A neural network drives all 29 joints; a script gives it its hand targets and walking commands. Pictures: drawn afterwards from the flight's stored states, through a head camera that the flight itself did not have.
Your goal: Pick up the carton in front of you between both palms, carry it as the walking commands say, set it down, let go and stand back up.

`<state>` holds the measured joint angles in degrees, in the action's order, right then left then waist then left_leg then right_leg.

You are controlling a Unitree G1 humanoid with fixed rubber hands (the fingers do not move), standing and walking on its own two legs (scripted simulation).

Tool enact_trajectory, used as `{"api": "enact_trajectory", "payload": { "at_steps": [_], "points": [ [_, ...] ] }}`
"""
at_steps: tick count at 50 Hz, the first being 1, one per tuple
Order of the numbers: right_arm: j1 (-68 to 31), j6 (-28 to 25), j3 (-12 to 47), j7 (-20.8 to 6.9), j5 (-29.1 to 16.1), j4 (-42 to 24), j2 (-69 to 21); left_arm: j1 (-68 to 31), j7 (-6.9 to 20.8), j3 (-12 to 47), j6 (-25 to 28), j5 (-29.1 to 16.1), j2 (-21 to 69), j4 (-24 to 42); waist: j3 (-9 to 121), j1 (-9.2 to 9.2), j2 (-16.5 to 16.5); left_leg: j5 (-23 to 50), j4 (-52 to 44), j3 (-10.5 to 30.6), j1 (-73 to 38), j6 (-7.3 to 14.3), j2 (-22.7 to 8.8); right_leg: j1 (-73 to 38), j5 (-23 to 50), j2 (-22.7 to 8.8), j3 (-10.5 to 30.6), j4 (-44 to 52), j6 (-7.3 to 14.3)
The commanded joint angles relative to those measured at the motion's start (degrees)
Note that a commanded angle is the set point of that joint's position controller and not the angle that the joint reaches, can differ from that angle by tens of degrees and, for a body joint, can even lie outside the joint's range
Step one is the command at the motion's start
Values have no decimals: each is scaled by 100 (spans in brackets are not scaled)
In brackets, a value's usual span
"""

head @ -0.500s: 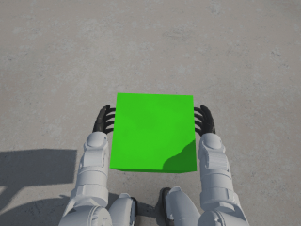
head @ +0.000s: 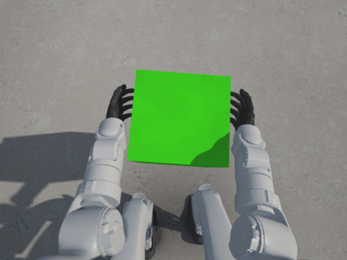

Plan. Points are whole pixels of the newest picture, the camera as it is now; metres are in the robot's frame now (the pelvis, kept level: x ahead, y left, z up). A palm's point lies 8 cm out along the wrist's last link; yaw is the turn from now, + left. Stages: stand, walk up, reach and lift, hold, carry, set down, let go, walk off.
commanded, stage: set down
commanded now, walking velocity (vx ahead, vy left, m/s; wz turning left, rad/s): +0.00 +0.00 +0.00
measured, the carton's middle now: (178, 127) +0.43 -0.04 -0.16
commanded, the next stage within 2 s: none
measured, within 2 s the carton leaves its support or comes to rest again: rests again in 1.78 s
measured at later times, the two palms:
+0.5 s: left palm (129, 120) +0.49 +0.11 -0.24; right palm (223, 131) +0.43 -0.18 -0.23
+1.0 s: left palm (137, 121) +0.53 +0.10 -0.37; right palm (217, 128) +0.47 -0.20 -0.34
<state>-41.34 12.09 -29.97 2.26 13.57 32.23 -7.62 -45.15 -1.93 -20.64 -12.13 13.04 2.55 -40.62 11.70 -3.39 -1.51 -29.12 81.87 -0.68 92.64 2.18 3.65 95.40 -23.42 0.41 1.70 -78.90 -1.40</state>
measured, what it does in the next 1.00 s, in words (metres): lowers itself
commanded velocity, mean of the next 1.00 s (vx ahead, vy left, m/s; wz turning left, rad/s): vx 0.00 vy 0.00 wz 0.00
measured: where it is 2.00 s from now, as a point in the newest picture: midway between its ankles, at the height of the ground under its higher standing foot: (174, 234)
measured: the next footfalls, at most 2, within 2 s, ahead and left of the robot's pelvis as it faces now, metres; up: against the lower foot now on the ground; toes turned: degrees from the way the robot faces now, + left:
none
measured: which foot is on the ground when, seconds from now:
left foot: down 0.00-1.00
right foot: down 0.00-1.00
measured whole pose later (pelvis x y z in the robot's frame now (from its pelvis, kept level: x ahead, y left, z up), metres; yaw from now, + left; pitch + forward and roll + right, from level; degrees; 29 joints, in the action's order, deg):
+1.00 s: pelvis -0.03 +0.00 -0.21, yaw -2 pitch +44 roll -5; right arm -72.0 12.5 -33.1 6.8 3.6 44.9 1.6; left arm -81.0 -4.1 -3.5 -13.6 4.0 -16.5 -59.2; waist -8.3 -7.6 2.4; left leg -36.1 123.7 0.0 131.8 2.6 4.4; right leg 133.0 -29.1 1.7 -0.1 -117.6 -3.8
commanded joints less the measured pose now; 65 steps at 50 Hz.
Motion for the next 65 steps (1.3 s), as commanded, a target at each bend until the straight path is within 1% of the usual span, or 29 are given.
{"api": "enact_trajectory", "payload": {
  "at_steps": [1, 9, 16, 22, 29, 38, 39, 40, 42, 44, 46, 48, 50, 51, 52, 55, 58, 61, 65],
  "points": [
    [-3059, 25, 3058, -974, -488, 513, -4849, -3208, 1026, 2581, 209, -485, 4763, -72, 4522, -64, -75, 1444, -632, 315, -1633, -227, 637, -2582, 1443, 834, -188, 10, -48],
    [-3877, 42, 3169, -694, -752, 296, -4761, -4017, 1009, 2754, 192, -764, 4550, -126, 5189, -95, -97, 1276, 207, 175, -959, -249, 702, -2132, 1388, 894, -302, -741, -129],
    [-4521, 104, 3100, -593, -880, 233, -4611, -4600, 1042, 2736, 110, -883, 4286, -304, 5342, -114, -167, 1154, 818, 77, -400, -242, 711, -1702, 1299, 900, -393, -1316, -158],
    [-5057, 145, 2923, -592, -924, 257, -4416, -5061, 1082, 2634, 55, -908, 4044, -549, 5272, -143, -232, 1060, 1264, 42, 6, -218, 677, -1307, 1215, 866, -462, -1787, -162],
    [-5637, 148, 2695, -652, -969, 317, -4108, -5573, 1123, 2600, 26, -975, 3789, -851, 5112, -234, -345, 997, 1744, 58, 301, -195, 598, -833, 1155, 778, -550, -2334, -152],
    [-6342, 41, 2590, -731, -1218, 395, -3605, -6204, 1103, 2870, 79, -1288, 3445, -1123, 4855, -417, -523, 1143, 2387, 153, 273, -199, 476, -345, 1233, 614, -660, -3041, -141],
    [-6296, 31, 2587, -738, -1260, 462, -3610, -6295, 1092, 2923, 99, -1338, 3406, -1102, 4803, -412, -553, 1135, 2447, 144, 281, -204, 469, -331, 1237, 608, -659, -3104, -135],
    [-6077, 29, 2517, -759, -1292, 681, -3718, -6435, 1081, 2969, 141, -1383, 3349, -1007, 4687, -387, -620, 1106, 2484, 118, 355, -210, 465, -299, 1253, 612, -642, -3162, -117],
    [-5885, 28, 2300, -835, -1333, 1058, -3841, -6592, 1074, 3008, 203, -1395, 3231, -1014, 4479, -386, -766, 1291, 2592, 158, 386, -198, 431, -30, 1392, 601, -613, -3317, -96],
    [-5745, 59, 2146, -932, -1374, 1270, -3942, -6554, 1075, 3052, 218, -1385, 3208, -1002, 4404, -355, -931, 1535, 2704, 195, 240, -193, 408, 260, 1456, 608, -617, -3432, -101],
    [-5718, 79, 2101, -1004, -1448, 1294, -4011, -6551, 1065, 3147, 224, -1416, 3240, -877, 4471, -319, -1070, 1823, 2791, 226, 37, -192, 386, 474, 1537, 617, -634, -3516, -114],
    [-5690, 84, 2136, -1064, -1555, 1274, -4083, -6461, 1038, 3221, 231, -1444, 3346, -760, 4617, -264, -1188, 2296, 2876, 282, -294, -193, 357, 759, 1652, 622, -651, -3592, -140],
    [-5676, 86, 2143, -1106, -1613, 1268, -4066, -6366, 1014, 3252, 226, -1457, 3398, -746, 4601, -271, -1240, 2689, 2957, 379, -549, -178, 323, 1167, 1662, 621, -672, -3648, -167],
    [-5680, 85, 2144, -1117, -1631, 1272, -4056, -6357, 1000, 3259, 227, -1451, 3407, -736, 4556, -261, -1273, 2737, 2977, 392, -558, -186, 320, 1268, 1635, 628, -662, -3651, -166],
    [-5717, 82, 2148, -1121, -1632, 1244, -4004, -6324, 989, 3240, 228, -1447, 3401, -767, 4479, -297, -1242, 2790, 3006, 427, -565, -178, 312, 1390, 1621, 626, -659, -3659, -171],
    [-5810, 35, 2133, -1092, -1633, 1173, -3877, -6400, 957, 3213, 262, -1459, 3333, -844, 4331, -374, -1208, 2602, 3033, 439, -390, -181, 324, 1439, 1547, 622, -670, -3696, -165],
    [-5883, -26, 2069, -1040, -1591, 1236, -3794, -6537, 940, 3109, 331, -1455, 3182, -989, 4050, -394, -1058, 2078, 3021, 367, 187, -163, 367, 1154, 1492, 621, -647, -3724, -140],
    [-5949, -68, 1939, -995, -1508, 1379, -3678, -6535, 949, 2884, 371, -1366, 2951, -1292, 3675, -354, -884, 1608, 3032, 325, 646, -113, 378, 1055, 1324, 617, -623, -3745, -142],
    [-6022, -88, 1772, -956, -1416, 1566, -3569, -6515, 984, 2559, 389, -1211, 2631, -1667, 3335, -207, -642, 1092, 3044, 260, 1104, -36, 364, 937, 1072, 623, -602, -3770, -157]
  ]
}}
